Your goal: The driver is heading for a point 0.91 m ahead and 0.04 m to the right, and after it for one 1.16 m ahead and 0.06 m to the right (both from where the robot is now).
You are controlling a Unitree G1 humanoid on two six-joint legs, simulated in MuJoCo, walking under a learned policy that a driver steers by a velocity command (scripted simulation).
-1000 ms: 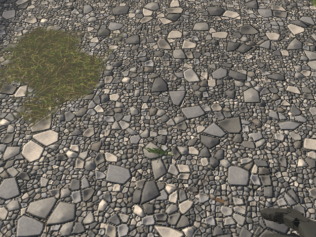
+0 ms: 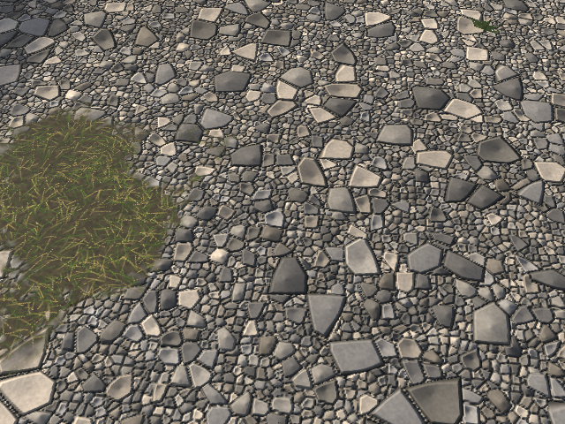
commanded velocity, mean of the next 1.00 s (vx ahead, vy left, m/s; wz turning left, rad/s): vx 0.50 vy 0.00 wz -0.15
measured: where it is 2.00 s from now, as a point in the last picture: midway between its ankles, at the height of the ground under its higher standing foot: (321, 281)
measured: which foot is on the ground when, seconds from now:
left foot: up 0.00-0.00, down 0.02-0.62, up 0.64-1.00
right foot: down 0.00-0.04, up 0.06-0.58, down 0.60-1.00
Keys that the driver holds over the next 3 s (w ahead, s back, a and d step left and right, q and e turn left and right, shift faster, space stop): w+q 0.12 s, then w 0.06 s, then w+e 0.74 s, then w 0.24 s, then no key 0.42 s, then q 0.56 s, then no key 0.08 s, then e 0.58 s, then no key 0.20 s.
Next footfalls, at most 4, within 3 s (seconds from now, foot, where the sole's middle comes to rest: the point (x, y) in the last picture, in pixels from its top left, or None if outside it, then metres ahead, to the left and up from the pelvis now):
0.02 left None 0.17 0.07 -0.76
0.60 right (325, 404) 0.50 -0.05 -0.76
1.12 left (284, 273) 0.84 0.06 -0.76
1.56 right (363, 262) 0.88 -0.15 -0.76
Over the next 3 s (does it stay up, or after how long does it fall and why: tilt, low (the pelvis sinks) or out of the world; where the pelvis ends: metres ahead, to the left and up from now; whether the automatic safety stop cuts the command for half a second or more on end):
stays up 0.76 0.01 0.02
